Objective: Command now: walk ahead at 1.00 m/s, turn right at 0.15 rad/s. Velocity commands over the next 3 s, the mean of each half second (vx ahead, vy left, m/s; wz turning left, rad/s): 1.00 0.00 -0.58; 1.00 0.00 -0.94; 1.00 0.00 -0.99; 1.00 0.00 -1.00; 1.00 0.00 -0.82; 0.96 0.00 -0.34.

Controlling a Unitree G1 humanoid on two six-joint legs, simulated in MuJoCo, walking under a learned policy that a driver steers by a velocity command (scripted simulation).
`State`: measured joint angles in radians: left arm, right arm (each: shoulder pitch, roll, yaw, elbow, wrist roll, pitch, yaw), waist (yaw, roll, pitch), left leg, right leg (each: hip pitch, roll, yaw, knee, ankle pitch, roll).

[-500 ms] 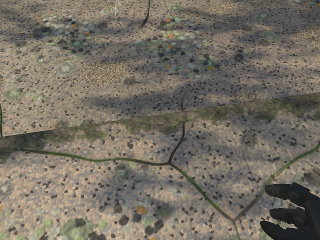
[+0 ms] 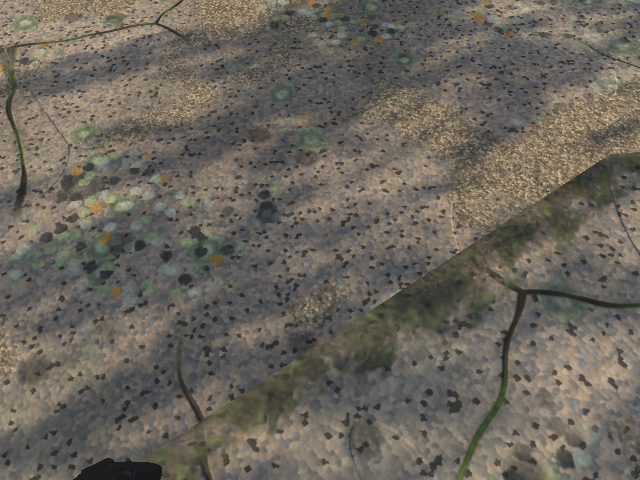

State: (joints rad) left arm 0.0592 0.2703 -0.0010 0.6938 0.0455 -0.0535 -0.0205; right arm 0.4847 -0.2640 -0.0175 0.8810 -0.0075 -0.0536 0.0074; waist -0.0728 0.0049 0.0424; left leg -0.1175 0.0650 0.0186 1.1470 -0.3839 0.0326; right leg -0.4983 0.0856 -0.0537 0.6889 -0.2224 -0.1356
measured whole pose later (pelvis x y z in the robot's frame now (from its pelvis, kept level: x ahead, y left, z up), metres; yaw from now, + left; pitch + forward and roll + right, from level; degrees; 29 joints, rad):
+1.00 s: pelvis +0.88 -0.22 -0.01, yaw -47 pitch -1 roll +0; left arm 0.43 0.29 0.06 0.94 0.02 -0.07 0.05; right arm -0.01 -0.28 -0.02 0.60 -0.05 -0.05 0.03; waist 0.07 0.02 0.09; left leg -0.55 0.08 -0.11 0.94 -0.07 -0.09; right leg -0.31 0.23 0.09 0.80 -0.45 -0.16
